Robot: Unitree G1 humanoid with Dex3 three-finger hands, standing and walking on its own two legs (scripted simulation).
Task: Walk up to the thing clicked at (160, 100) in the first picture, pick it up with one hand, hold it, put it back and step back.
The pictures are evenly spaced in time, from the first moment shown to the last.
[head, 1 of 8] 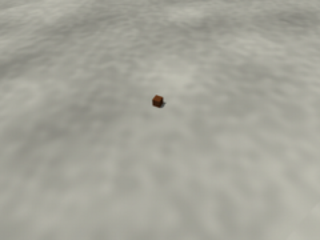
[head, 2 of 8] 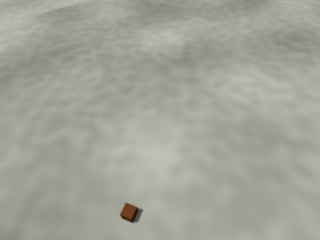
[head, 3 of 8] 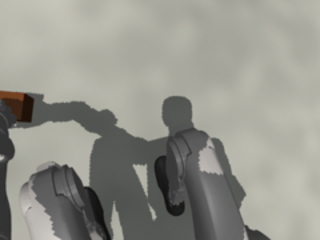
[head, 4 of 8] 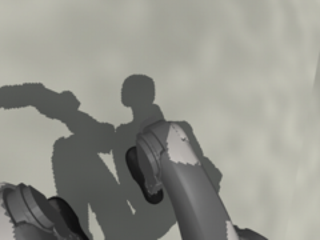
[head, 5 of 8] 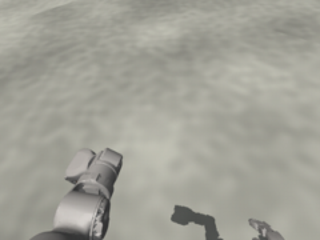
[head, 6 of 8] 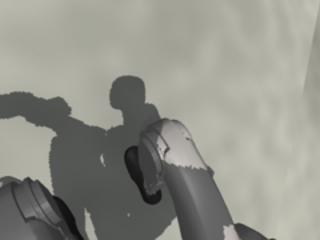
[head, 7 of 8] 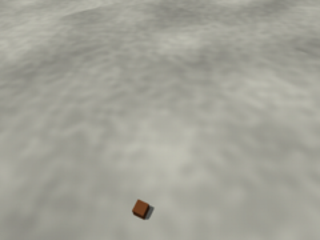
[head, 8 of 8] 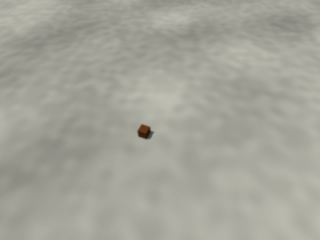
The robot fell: no
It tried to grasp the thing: yes
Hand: left
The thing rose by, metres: 0.66
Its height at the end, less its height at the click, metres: +0.00
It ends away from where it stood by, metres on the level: 0.02
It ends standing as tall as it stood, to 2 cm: yes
